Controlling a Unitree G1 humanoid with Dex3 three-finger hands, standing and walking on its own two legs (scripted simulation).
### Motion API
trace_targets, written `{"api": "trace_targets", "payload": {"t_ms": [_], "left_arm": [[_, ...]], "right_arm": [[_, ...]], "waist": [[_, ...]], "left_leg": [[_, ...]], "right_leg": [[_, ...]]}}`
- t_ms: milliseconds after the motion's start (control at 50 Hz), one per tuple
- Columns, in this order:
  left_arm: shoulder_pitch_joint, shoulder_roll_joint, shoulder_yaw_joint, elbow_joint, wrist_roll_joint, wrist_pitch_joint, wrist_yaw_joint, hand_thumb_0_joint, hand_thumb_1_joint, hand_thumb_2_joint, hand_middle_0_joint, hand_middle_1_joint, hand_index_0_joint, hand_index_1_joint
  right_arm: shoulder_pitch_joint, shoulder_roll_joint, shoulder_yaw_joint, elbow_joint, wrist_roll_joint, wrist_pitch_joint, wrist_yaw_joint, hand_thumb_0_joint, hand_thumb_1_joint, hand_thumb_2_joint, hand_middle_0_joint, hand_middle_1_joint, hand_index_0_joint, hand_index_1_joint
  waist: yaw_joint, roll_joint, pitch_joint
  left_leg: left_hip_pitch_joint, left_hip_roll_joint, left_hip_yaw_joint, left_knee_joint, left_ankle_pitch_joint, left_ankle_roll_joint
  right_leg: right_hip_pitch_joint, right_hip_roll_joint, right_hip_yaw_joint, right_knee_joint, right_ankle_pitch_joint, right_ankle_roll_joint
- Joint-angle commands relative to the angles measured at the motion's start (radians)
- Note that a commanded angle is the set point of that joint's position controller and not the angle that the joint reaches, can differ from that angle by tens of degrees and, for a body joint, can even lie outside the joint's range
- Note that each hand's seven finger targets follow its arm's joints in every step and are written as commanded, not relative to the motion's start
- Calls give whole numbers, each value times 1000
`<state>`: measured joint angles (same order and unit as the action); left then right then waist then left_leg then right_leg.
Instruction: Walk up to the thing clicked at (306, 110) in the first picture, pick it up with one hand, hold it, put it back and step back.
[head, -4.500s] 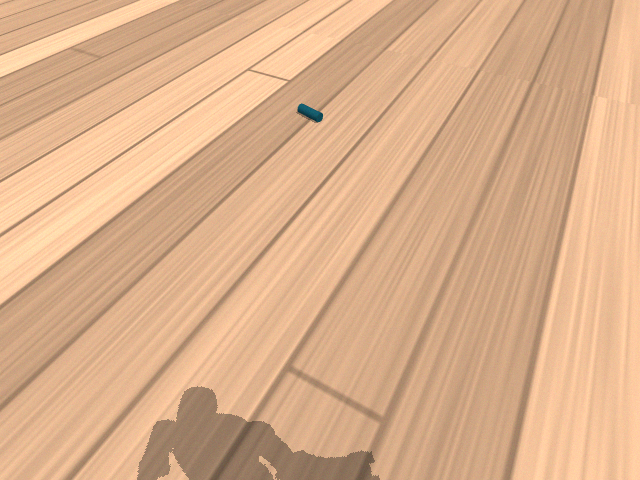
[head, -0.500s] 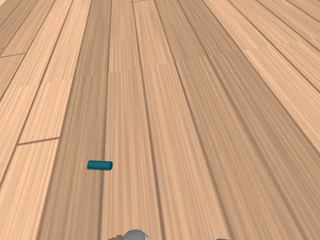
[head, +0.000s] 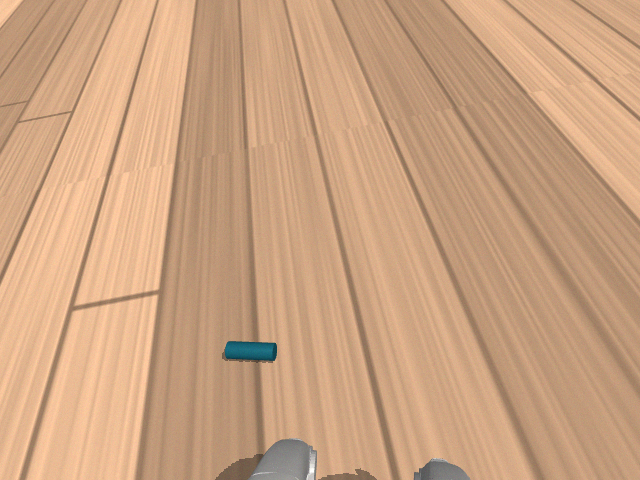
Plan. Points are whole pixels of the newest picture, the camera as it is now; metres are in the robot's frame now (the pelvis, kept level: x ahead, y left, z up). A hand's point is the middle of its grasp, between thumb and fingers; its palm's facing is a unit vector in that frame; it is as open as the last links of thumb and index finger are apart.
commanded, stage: walk up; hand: left
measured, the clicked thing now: (251, 350) +0.58 +0.34 -0.71
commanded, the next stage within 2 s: none
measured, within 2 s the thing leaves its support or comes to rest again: neither
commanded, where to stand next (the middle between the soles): +0.16 +0.13 m, yaw -6 degrees
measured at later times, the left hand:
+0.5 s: hand out of the picture +0.15 +0.46 -0.14, palm faces -0.07 -0.88 -0.46, open 7.4 cm
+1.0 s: hand (65, 431) +0.21 +0.43 -0.12, palm faces -0.12 -0.91 -0.39, open 7.4 cm
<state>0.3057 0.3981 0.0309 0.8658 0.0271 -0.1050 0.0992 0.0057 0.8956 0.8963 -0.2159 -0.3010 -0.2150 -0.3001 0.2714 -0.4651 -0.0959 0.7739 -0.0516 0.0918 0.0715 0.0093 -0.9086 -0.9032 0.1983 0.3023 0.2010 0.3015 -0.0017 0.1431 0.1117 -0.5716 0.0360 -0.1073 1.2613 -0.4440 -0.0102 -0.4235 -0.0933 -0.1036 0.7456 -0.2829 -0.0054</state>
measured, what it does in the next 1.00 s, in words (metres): steps to the left: left foot, then right foot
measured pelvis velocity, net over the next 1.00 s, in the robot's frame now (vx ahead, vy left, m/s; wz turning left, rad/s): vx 0.07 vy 0.18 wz -0.09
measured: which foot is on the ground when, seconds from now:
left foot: up 0.00-0.14, down 0.16-1.00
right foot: down 0.00-0.18, up 0.20-0.44, down 0.46-1.00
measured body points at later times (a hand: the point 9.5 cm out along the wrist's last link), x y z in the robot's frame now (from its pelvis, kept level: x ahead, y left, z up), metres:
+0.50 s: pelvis +0.07 +0.18 -0.01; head +0.12 +0.17 +0.44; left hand +0.15 +0.51 -0.11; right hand +0.11 -0.13 -0.13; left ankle +0.06 +0.27 -0.70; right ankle +0.10 +0.08 -0.71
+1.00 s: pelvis +0.07 +0.18 +0.03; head +0.10 +0.17 +0.47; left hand +0.22 +0.48 -0.09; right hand +0.12 -0.14 -0.10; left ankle +0.06 +0.27 -0.71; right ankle +0.09 +0.04 -0.71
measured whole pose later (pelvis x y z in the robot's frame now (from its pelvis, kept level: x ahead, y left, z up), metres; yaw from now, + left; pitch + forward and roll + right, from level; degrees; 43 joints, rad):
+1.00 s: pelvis +0.07 +0.18 +0.03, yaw -5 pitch -2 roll +0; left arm 0.04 0.38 0.00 1.08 0.00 -0.01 0.02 0.01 0.90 0.90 -0.21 -0.30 -0.21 -0.30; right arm 0.11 -0.38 -0.03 1.05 -0.01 -0.01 -0.01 0.01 -0.91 -0.90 0.20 0.30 0.20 0.30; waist -0.02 -0.01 0.10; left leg -0.16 -0.01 0.11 0.53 -0.33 0.04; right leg -0.26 -0.04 -0.01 0.56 -0.26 0.02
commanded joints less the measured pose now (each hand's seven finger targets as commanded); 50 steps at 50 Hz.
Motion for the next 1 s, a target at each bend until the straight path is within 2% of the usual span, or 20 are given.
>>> {"api": "trace_targets", "payload": {"t_ms": [0,60,120,140,160,180,220,340,420,440,480,520,560,580,600,660,800,860,900,980], "left_arm": [[51,404,136,-51,11,-15,17,0,900,900,-200,-300,-200,-300],[34,452,151,-59,18,-7,13,0,900,900,-200,-300,-200,-300],[-35,390,130,-54,19,19,16,0,900,900,-200,-300,-200,-300],[-13,306,105,-49,14,28,18,0,900,900,-200,-300,-200,-300],[-78,251,83,-80,-2,29,30,0,900,900,-200,-300,-200,-300],[-102,288,80,-59,-2,18,45,0,900,900,-200,-300,-200,-300],[-29,306,88,20,-25,15,32,0,900,900,-200,-300,-200,-300],[-4,231,77,30,-7,13,-41,0,900,900,-200,-300,-200,-300],[-26,214,73,23,-10,24,-51,0,900,900,-200,-300,-200,-300],[-14,265,84,23,-5,23,-49,0,900,900,-200,-300,-200,-300],[-100,296,82,1,-39,33,-60,0,900,900,-200,-300,-200,-300],[-178,243,53,3,-39,49,-69,0,900,900,-200,-300,-200,-300],[-198,191,31,0,-35,63,-74,0,900,900,-200,-300,-200,-300],[-193,172,24,23,-35,74,-73,0,900,900,-200,-300,-200,-300],[-207,178,27,43,-33,82,-69,0,900,900,-200,-300,-200,-300],[-231,166,24,63,-42,86,-71,0,900,900,-200,-300,-200,-300],[-293,147,15,115,-34,77,-75,0,900,900,-200,-300,-200,-300],[-232,193,28,157,-23,62,-70,0,900,900,-200,-300,-200,-300],[-240,212,27,160,-32,64,-71,0,900,900,-200,-300,-200,-300],[-334,170,0,168,-23,70,-81,0,900,900,-200,-300,-200,-300]], "right_arm": [[-12,-176,-71,-103,-8,-13,8,0,-900,-900,200,300,200,300],[-24,-195,-88,-117,-12,-11,22,0,-900,-900,200,300,200,300],[164,-210,-112,-43,-21,-16,16,0,-900,-900,200,300,200,300],[230,-251,-119,-38,-38,-20,11,0,-900,-900,200,300,200,300],[169,-357,-126,-81,-23,-29,3,0,-900,-900,200,300,200,300],[36,-402,-125,-92,-6,-37,-9,0,-900,-900,200,300,200,300],[-18,-286,-93,-109,-13,-43,-27,0,-900,-900,200,300,200,300],[-28,-219,-38,-55,32,-99,-61,0,-900,-900,200,300,200,300],[-38,-179,5,-21,63,-132,-82,0,-900,-900,200,300,200,300],[-31,-145,19,-19,74,-144,-86,0,-900,-900,200,300,200,300],[11,-150,10,26,73,-142,-105,0,-900,-900,200,300,200,300],[8,-143,8,72,61,-145,-108,0,-900,-900,200,300,200,300],[0,-182,7,91,46,-161,-106,0,-900,-900,200,300,200,300],[-22,-199,4,91,47,-167,-109,0,-900,-900,200,300,200,300],[-20,-201,3,110,47,-170,-111,0,-900,-900,200,300,200,300],[-59,-168,10,138,47,-170,-123,0,-900,-900,200,300,200,300],[-131,-145,10,175,44,-138,-117,0,-900,-900,200,300,200,300],[-188,-126,18,168,54,-131,-102,0,-900,-900,200,300,200,300],[-196,-102,26,187,47,-125,-98,0,-900,-900,200,300,200,300],[-256,-113,30,221,36,-126,-78,0,-900,-900,200,300,200,300]], "waist": [[10,-313,-83],[7,-343,-107],[-107,-154,-161],[-142,47,-143],[-153,265,-48],[-102,188,15],[-59,0,12],[-4,-19,-74],[39,-103,-171],[51,-176,-216],[10,-185,-285],[-26,-149,-225],[-15,-133,-163],[-14,-131,-128],[-23,-97,-120],[-19,-31,-138],[-22,-12,-141],[17,-100,-223],[13,-136,-245],[1,-159,-133]], "left_leg": [[-1,81,52,-179,-6,-6],[71,72,105,-279,-39,8],[382,-8,178,-483,-10,28],[431,45,26,-660,-203,73],[291,264,-465,-965,-386,172],[176,320,-583,-1016,-406,274],[197,227,-338,-849,-221,234],[226,273,-242,-700,346,250],[243,223,-87,-545,722,125],[168,170,-34,-449,738,57],[242,35,67,-408,260,-16],[323,49,38,-579,212,30],[374,192,-165,-778,417,98],[430,277,-237,-799,642,106],[472,308,-265,-791,815,104],[563,248,-115,-768,998,49],[515,167,45,-801,840,24],[331,101,112,-735,641,-17],[368,78,89,-785,372,-23],[397,100,69,-946,115,54]], "right_leg": [[13,-195,220,-273,-91,-210],[-38,-211,260,-257,-268,-211],[-249,-112,118,12,-369,-121],[-373,-12,18,271,-385,-73],[-527,134,0,475,-410,-31],[-463,53,115,529,-339,-56],[-425,32,132,523,-242,-34],[-116,27,85,233,-200,-39],[167,43,116,-118,66,-79],[300,-37,263,-141,303,-122],[233,-244,461,-66,580,-302],[111,-151,317,-60,457,-192],[17,-11,194,64,321,-67],[-54,38,153,55,61,-26],[-76,49,178,55,-149,-27],[-58,45,161,30,-91,-36],[128,55,83,-189,77,-18],[430,-34,172,-211,467,-64],[365,-112,264,-212,401,-109],[233,-36,189,-280,192,-36]]}}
